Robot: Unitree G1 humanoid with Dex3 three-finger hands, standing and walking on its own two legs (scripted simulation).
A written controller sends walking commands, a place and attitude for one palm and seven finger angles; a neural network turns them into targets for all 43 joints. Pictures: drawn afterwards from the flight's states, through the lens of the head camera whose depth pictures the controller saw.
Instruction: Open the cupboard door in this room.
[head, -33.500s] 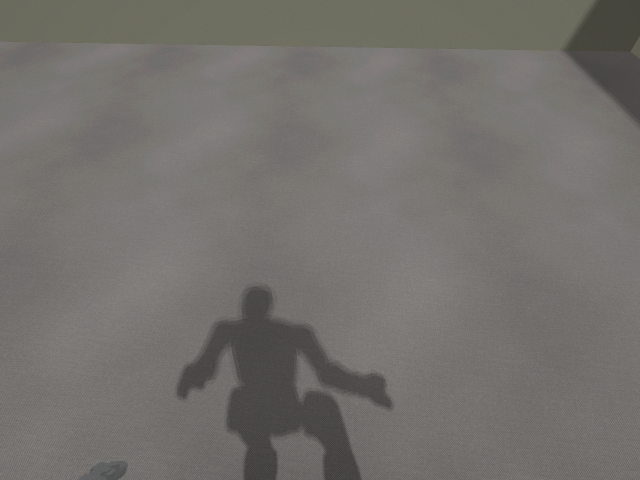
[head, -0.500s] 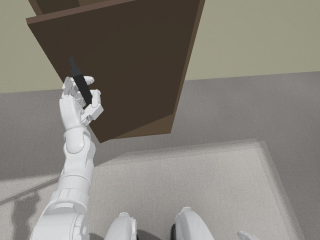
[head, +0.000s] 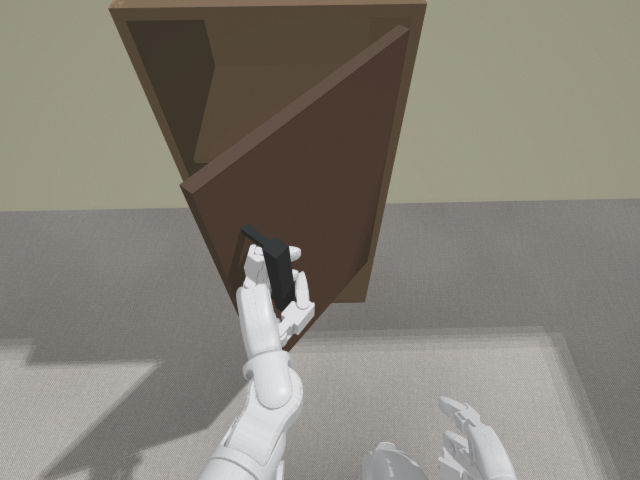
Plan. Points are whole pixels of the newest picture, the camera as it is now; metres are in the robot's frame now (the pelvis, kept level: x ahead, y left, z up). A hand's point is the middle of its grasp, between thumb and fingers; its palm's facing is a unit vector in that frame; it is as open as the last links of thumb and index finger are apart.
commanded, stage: open thumb and fingers to let go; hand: left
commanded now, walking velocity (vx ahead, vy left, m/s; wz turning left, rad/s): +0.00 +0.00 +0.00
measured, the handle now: (270, 272) +0.37 +0.08 +0.03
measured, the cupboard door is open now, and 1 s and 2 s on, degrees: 49 47 51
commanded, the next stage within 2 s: slide the hand sideways off the handle in 0.86 s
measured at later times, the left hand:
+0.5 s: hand (296, 297) +0.34 +0.04 +0.02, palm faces +0.43 -0.90 -0.04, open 11.5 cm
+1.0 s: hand (295, 299) +0.33 +0.04 +0.02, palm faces +0.35 -0.93 -0.05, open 15.2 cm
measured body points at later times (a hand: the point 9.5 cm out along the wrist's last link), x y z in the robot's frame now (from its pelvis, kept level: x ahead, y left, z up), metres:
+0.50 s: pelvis -0.02 -0.03 -0.01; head +0.06 -0.04 +0.43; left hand +0.31 +0.09 +0.03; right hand +0.13 -0.25 -0.14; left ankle +0.00 +0.14 -0.65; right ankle +0.02 -0.09 -0.66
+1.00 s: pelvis -0.02 +0.00 -0.01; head +0.05 -0.01 +0.43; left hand +0.31 +0.09 +0.03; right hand +0.14 -0.21 -0.13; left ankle +0.00 +0.14 -0.66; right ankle +0.02 -0.09 -0.66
